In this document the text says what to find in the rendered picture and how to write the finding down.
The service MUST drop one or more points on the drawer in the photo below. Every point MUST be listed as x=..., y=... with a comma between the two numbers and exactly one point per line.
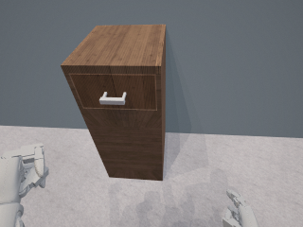
x=140, y=90

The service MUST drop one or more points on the robot right hand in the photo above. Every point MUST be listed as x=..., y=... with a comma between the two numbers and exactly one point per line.
x=243, y=217

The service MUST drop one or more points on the robot left hand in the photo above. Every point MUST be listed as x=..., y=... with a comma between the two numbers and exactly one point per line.
x=27, y=163

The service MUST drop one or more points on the cabinet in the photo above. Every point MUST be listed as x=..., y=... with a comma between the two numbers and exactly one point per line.
x=130, y=142

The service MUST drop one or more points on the left robot forearm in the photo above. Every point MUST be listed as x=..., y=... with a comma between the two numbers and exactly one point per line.
x=10, y=214

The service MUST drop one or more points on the handle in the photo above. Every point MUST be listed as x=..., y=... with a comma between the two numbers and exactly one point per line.
x=112, y=100

